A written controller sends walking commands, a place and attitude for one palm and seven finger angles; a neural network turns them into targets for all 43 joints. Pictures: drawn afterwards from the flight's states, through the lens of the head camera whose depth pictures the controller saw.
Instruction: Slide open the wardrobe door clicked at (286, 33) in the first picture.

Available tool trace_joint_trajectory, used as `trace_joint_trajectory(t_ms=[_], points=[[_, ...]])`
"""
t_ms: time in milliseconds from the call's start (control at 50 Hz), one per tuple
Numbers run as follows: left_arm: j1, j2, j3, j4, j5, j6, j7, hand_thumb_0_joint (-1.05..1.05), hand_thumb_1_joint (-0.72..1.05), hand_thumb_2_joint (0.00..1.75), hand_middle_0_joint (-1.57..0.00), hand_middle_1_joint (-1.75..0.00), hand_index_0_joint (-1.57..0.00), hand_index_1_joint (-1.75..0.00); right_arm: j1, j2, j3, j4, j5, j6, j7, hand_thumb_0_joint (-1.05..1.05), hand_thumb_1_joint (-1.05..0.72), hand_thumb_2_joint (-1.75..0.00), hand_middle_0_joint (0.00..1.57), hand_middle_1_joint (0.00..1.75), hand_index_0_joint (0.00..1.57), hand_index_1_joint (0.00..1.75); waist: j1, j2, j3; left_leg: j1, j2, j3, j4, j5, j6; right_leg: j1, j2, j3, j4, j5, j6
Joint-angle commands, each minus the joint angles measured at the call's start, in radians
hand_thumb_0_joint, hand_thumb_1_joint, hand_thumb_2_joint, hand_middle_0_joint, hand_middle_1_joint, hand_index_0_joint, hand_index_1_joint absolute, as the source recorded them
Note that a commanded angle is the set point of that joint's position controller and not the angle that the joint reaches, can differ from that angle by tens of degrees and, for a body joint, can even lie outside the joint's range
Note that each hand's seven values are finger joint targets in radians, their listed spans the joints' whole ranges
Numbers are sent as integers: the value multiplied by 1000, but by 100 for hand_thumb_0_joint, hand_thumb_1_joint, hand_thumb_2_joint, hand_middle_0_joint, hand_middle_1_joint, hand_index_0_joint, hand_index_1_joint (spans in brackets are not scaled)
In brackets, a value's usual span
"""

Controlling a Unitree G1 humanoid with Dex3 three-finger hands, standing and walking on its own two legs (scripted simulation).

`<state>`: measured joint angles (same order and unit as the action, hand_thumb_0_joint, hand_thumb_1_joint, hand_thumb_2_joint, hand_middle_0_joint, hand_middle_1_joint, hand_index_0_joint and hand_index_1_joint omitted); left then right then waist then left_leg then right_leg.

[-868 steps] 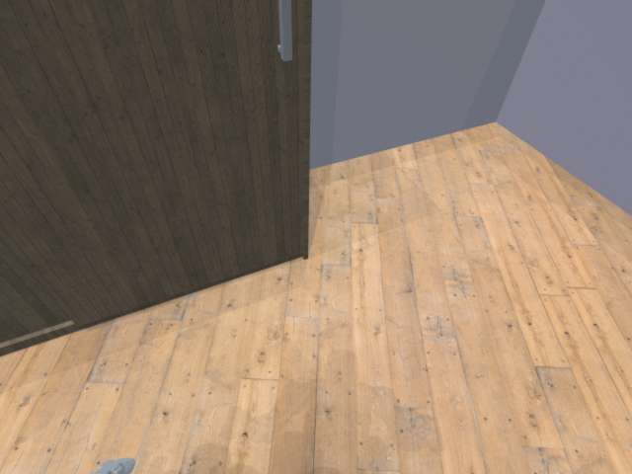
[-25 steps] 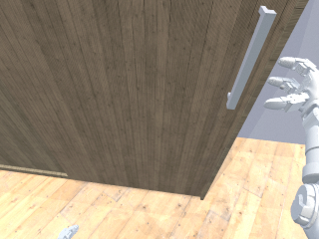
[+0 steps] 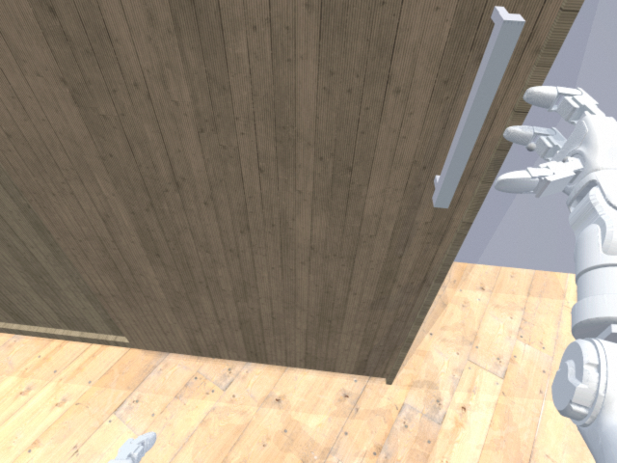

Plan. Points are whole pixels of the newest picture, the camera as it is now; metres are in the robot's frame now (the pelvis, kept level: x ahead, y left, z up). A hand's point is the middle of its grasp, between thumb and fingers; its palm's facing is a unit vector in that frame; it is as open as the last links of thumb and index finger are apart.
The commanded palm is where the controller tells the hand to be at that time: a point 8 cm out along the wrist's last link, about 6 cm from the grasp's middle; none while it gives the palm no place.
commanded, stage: move the hooked fingers beside the handle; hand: right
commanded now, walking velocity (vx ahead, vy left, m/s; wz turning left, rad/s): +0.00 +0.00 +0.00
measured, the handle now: (466, 120) +0.51 -0.15 +0.22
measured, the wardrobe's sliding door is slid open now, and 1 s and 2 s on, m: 0.00 0.00 0.00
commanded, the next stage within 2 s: feel for the door with the fingertips in 0.58 s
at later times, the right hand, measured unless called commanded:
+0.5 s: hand (528, 149) +0.44 -0.21 +0.22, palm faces +0.04 +1.00 +0.02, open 14.0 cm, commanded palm +0.42 -0.26 +0.22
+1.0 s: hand (501, 151) +0.45 -0.18 +0.22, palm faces +0.01 +1.00 +0.02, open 14.0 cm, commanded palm +0.42 -0.23 +0.22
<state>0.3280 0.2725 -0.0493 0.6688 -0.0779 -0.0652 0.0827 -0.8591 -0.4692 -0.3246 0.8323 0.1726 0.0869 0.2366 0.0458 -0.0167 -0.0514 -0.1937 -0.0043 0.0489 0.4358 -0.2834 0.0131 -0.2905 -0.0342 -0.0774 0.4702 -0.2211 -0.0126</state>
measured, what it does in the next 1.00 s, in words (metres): stands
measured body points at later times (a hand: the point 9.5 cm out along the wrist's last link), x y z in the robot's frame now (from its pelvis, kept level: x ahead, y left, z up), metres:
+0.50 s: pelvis +0.00 +0.00 +0.00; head +0.00 +0.01 +0.45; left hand +0.10 +0.27 -0.10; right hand +0.44 -0.26 +0.22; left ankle -0.04 +0.11 -0.74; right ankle +0.01 -0.11 -0.74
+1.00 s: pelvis +0.00 +0.00 +0.00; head +0.01 +0.01 +0.45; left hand +0.10 +0.26 -0.11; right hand +0.44 -0.24 +0.22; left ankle -0.04 +0.11 -0.74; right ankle +0.01 -0.11 -0.74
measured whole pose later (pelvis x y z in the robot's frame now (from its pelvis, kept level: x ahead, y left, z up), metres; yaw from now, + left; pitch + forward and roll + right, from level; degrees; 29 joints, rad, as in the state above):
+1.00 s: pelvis +0.00 +0.00 +0.00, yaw +0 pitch +3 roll +0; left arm 0.32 0.28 -0.03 0.67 -0.08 -0.05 0.08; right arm -0.83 -0.41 -0.28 0.77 0.19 0.16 0.20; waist 0.04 -0.03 -0.06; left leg -0.20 0.00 0.05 0.44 -0.29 0.01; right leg -0.30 -0.03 -0.08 0.48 -0.23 -0.01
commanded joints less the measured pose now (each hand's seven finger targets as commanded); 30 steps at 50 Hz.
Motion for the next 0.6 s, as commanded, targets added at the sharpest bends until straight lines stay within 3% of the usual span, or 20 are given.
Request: trace_joint_trajectory(t_ms=[0, 40, 100, 120, 140, 180, 200, 240, 300, 340, 360, 400, 420, 480, 540, 580], points=[[-29, 162, 64, -129, -10, -32, 17, 0, 90, 90, -20, -30, -20, -30, -440, -280, -47, -142, 6, -4, 16, 0, 50, -30, 30, 120, 30, 120, -16, -38, -243, -38, -5, -24, -46, 348, 13, 209, 19, 70, -24, 246, -35], [-23, 165, 67, -139, -8, -28, 15, 0, 90, 90, -20, -30, -20, -30, -385, -297, -67, -138, 8, 7, 19, 0, 50, -30, 30, 120, 30, 120, -25, 0, -253, -14, -3, -24, -43, 377, 10, 193, 21, 64, -18, 263, -39], [-27, 163, 70, -147, -10, -23, 17, 0, 90, 90, -20, -30, -20, -30, -423, -273, -39, -191, 19, -3, 32, 0, 50, -30, 30, 120, 30, 120, -6, 19, -241, -32, -5, -26, -46, 359, 7, 198, 18, 66, -18, 240, -40], [-22, 163, 74, -150, -9, -25, 18, 0, 90, 90, -20, -30, -20, -30, -438, -271, -39, -230, 35, -25, 30, 0, 50, -30, 30, 120, 30, 120, 1, 50, -261, -16, -6, -25, -49, 366, 5, 213, 18, 64, -13, 250, -45], [-32, 166, 74, -150, -9, -28, 18, 0, 90, 90, -20, -30, -20, -30, -453, -311, -72, -267, 34, -37, 31, 0, 50, -30, 30, 120, 30, 120, -8, 24, -285, -17, -8, -35, -48, 368, 4, 227, 18, 64, -12, 246, -46], [-35, 160, 71, -146, -9, -35, 21, 0, 90, 90, -20, -30, -20, -30, -541, -280, -39, -333, 38, -61, 34, 0, 50, -30, 30, 120, 30, 120, 10, -35, -316, -30, -9, -36, -45, 374, 6, 273, 20, 69, -6, 263, -44], [-30, 160, 72, -139, -8, -39, 21, 0, 90, 90, -20, -30, -20, -30, -539, -303, -62, -329, 35, -66, 32, 0, 50, -30, 30, 120, 30, 120, 7, -49, -323, -42, -11, -33, -46, 362, 9, 288, 18, 77, -2, 268, -42], [-32, 163, 68, -126, -11, -38, 24, 0, 90, 90, -20, -30, -20, -30, -551, -304, -50, -310, 37, -65, 30, 0, 50, -30, 30, 120, 30, 120, 18, -51, -295, -57, -12, -36, -53, 338, 6, 274, 18, 74, -2, 241, -44], [-26, 160, 67, -106, -11, -45, 25, 0, 90, 90, -20, -30, -20, -30, -586, -242, 7, -239, 23, -42, 29, 0, 50, -30, 30, 120, 30, 120, 34, -106, -253, -109, -10, -27, -59, 283, 11, 266, 20, 82, -7, 203, -35], [-20, 163, 69, -108, -9, -48, 22, 0, 90, 90, -20, -30, -20, -30, -552, -250, -3, -228, 19, -30, 21, 0, 50, -30, 30, 120, 30, 120, 22, -103, -289, -94, -9, -25, -52, 307, 13, 277, 21, 85, 0, 232, -35], [-21, 161, 68, -109, -9, -45, 21, 0, 90, 90, -20, -30, -20, -30, -526, -249, -8, -193, 17, -19, 19, 0, 50, -30, 30, 120, 30, 120, 18, -93, -276, -95, -8, -24, -52, 305, 13, 264, 21, 84, 0, 228, -34], [-14, 164, 69, -109, -7, -41, 21, 0, 90, 90, -20, -30, -20, -30, -523, -252, -14, -161, 22, -12, 19, 0, 50, -30, 30, 120, 30, 120, 18, -41, -275, -84, -9, -22, -48, 312, 12, 246, 21, 86, -4, 224, -35], [-5, 166, 72, -113, -5, -38, 20, 0, 90, 90, -20, -30, -20, -30, -473, -254, -25, -131, 31, -14, 19, 0, 50, -30, 30, 120, 30, 120, 13, 30, -271, -56, -9, -18, -48, 329, 9, 220, 21, 80, -2, 232, -40], [-15, 166, 69, -125, -6, -32, 20, 0, 90, 90, -20, -30, -20, -30, -463, -287, -54, -123, 28, -19, 20, 0, 50, -30, 30, 120, 30, 120, -1, 54, -279, -32, -4, -30, -38, 365, 3, 199, 23, 70, -6, 234, -43], [-20, 166, 67, -137, -6, -25, 17, 0, 90, 90, -20, -30, -20, -30, -468, -334, -81, -158, 14, -46, 9, 0, 50, -30, 30, 120, 30, 120, -13, 27, -279, -14, -1, -36, -32, 379, 3, 186, 23, 66, -5, 246, -44], [-19, 160, 67, -134, -5, -25, 19, 0, 90, 90, -20, -30, -20, -30, -551, -303, -44, -198, 4, -62, 4, 0, 50, -30, 30, 120, 30, 120, 10, -22, -288, -41, -2, -36, -36, 361, 4, 218, 22, 68, -2, 243, -41]])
